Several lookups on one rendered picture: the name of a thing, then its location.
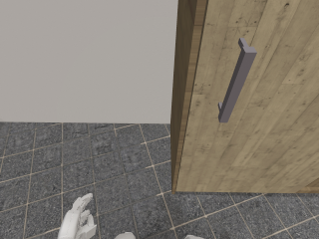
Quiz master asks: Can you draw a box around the robot left hand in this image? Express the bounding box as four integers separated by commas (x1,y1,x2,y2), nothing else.
57,193,97,239

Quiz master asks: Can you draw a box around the wardrobe door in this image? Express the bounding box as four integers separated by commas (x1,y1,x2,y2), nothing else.
175,0,319,193
306,177,319,187

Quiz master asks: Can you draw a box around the handle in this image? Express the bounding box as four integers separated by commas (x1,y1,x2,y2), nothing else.
218,38,257,123

